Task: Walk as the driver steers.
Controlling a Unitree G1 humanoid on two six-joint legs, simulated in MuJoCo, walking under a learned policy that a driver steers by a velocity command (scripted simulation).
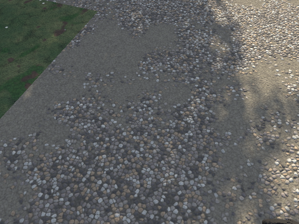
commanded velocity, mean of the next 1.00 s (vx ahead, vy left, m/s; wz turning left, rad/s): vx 0.47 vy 0.00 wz -0.40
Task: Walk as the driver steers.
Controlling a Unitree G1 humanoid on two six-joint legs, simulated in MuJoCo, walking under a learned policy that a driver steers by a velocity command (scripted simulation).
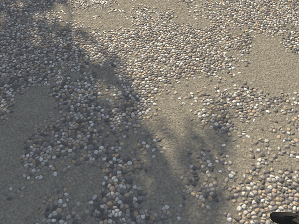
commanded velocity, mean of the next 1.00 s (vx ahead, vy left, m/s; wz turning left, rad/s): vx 0.05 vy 0.00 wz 0.27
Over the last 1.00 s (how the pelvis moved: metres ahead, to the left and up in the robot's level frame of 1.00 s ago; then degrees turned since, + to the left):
0.52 -0.07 0.00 -28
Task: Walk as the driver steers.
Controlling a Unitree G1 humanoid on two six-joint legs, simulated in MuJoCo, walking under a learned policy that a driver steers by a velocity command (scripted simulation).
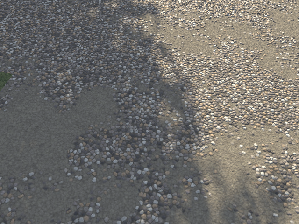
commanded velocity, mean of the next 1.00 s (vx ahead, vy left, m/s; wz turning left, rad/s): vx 0.18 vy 0.00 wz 0.03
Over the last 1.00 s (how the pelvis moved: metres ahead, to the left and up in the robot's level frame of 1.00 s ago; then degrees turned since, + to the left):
0.12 0.04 -0.01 21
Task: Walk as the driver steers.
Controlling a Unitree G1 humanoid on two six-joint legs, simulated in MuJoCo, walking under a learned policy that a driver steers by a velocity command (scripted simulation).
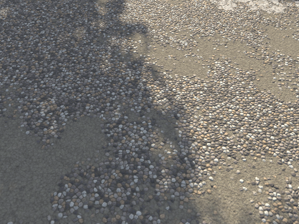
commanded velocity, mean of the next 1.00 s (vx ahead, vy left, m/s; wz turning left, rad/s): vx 0.47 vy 0.00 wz -0.32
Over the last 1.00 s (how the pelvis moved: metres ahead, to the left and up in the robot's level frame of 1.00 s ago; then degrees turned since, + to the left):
0.19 0.00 -0.01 0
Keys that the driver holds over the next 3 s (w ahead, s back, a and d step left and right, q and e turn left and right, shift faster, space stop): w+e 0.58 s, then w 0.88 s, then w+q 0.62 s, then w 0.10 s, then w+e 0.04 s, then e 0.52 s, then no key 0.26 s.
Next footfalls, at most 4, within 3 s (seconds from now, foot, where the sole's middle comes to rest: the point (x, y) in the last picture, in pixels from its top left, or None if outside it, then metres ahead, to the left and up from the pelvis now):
0.36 right None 0.34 -0.12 -0.76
0.88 left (149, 190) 0.66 0.01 -0.76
1.40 right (213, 155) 0.86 -0.32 -0.76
1.94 left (178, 105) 1.20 -0.17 -0.76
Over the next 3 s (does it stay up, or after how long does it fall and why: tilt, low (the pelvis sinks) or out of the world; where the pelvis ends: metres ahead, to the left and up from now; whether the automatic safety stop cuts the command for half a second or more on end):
stays up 1.40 -0.25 0.01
